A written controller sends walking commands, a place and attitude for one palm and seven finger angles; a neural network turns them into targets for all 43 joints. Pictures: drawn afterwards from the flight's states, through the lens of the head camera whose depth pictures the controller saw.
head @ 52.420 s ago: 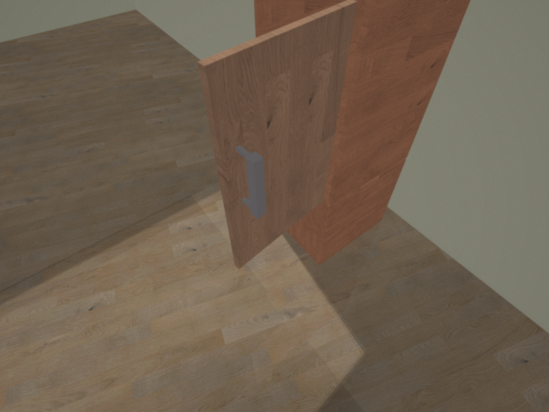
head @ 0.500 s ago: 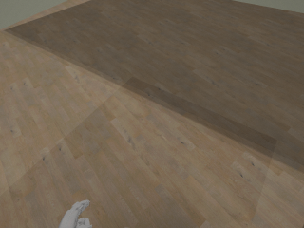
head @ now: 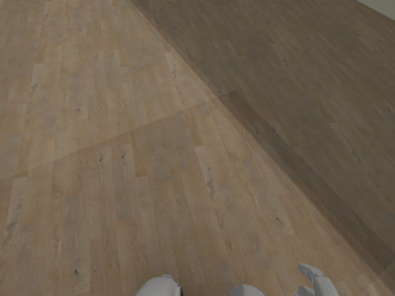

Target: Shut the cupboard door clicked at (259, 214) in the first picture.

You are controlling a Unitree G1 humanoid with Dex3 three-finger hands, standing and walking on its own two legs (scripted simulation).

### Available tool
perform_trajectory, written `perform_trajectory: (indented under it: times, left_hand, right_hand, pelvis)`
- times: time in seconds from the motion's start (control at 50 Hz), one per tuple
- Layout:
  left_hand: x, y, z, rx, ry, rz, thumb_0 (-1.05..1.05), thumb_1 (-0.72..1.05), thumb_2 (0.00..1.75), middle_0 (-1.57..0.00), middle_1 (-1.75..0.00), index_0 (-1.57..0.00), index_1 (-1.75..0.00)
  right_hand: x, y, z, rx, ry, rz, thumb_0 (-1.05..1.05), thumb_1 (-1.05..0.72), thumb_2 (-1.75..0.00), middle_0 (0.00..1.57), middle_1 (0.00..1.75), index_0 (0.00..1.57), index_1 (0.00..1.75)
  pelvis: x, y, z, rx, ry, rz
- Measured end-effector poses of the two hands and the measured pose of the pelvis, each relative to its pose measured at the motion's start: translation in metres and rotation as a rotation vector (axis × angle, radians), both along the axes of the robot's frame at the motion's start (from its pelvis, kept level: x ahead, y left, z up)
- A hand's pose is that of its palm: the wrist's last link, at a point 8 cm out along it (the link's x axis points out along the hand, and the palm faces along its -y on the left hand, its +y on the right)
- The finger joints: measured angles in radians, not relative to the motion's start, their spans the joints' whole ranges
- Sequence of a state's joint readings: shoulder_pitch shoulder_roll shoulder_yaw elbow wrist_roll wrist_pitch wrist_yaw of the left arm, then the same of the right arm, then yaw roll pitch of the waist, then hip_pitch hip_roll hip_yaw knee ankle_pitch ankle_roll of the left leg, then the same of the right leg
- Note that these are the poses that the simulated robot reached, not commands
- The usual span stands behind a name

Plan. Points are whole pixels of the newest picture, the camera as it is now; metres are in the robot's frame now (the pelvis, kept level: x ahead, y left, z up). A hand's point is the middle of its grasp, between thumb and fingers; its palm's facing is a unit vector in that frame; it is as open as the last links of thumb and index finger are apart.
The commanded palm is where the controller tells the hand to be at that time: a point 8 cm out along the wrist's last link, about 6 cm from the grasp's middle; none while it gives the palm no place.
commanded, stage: walk to a spot facing it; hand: left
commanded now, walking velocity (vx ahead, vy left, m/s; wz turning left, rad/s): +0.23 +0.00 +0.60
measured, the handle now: out of the picture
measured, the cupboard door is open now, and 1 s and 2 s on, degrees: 29 29 29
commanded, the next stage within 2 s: turn to face it in 0.88 s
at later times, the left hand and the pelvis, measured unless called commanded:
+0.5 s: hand (125, 249) +0.21 +0.18 -0.12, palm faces +0.22 -0.94 -0.25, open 7.4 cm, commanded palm none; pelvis +0.10 -0.05 +0.01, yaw +16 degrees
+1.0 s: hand out of the picture +0.01 +0.17 -0.18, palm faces +0.63 -0.74 -0.26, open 7.4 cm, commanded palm none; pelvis +0.14 -0.01 +0.00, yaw +37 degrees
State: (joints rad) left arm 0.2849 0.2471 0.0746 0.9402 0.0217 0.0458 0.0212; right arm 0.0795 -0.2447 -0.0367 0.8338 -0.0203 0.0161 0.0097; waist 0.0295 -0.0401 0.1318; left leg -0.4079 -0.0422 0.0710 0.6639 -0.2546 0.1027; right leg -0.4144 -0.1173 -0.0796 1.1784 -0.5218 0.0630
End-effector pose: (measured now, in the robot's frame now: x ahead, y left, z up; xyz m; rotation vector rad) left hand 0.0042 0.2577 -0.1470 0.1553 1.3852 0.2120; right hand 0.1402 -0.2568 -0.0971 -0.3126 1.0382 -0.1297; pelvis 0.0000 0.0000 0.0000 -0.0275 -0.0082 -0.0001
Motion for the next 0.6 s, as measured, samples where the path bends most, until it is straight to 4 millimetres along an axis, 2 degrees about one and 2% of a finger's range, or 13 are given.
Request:
perform_trajectory:
  times: [0.12,0.22,0.34,0.42,0.5,0.6]
  left_hand:
    - [0.073,0.008,0.024,0.001,-0.202,-0.007,0.01,0.91,0.90,-0.20,-0.30,-0.20,-0.30]
    - [0.116,0.007,0.040,0.012,-0.294,-0.004,0.01,0.91,0.90,-0.20,-0.30,-0.20,-0.30]
    - [0.154,-0.005,0.052,0.026,-0.339,0.005,0.01,0.90,0.90,-0.20,-0.30,-0.20,-0.30]
    - [0.177,-0.021,0.056,0.041,-0.359,0.022,0.01,0.90,0.90,-0.20,-0.30,-0.20,-0.30]
    - [0.186,-0.037,0.054,0.075,-0.386,0.065,0.01,0.90,0.90,-0.20,-0.30,-0.20,-0.30]
    - [0.157,-0.056,0.056,0.080,-0.310,0.170,0.01,0.90,0.90,-0.20,-0.30,-0.21,-0.30]
  right_hand:
    - [-0.003,0.016,0.007,0.021,0.054,0.012,0.00,-0.90,-0.90,0.20,0.29,0.20,0.30]
    - [-0.018,0.017,0.005,0.045,0.133,-0.007,0.00,-0.90,-0.90,0.20,0.29,0.20,0.30]
    - [-0.037,0.000,-0.002,0.050,0.260,-0.038,0.00,-0.90,-0.90,0.20,0.30,0.21,0.30]
    - [-0.039,-0.021,-0.009,0.044,0.350,-0.042,0.00,-0.90,-0.90,0.20,0.30,0.21,0.30]
    - [-0.020,-0.045,-0.026,0.042,0.404,-0.021,0.00,-0.90,-0.90,0.20,0.30,0.20,0.30]
    - [0.040,-0.056,-0.026,0.028,0.383,0.078,0.00,-0.90,-0.90,0.20,0.29,0.20,0.30]
  pelvis:
    - [0.018,0.003,0.015,-0.014,0.012,0.063]
    - [0.037,-0.002,0.022,-0.018,0.026,0.115]
    - [0.063,-0.017,0.025,-0.009,0.039,0.177]
    - [0.083,-0.032,0.023,-0.001,0.041,0.225]
    - [0.104,-0.050,0.012,0.022,0.040,0.271]
    - [0.121,-0.058,0.019,0.032,0.024,0.367]
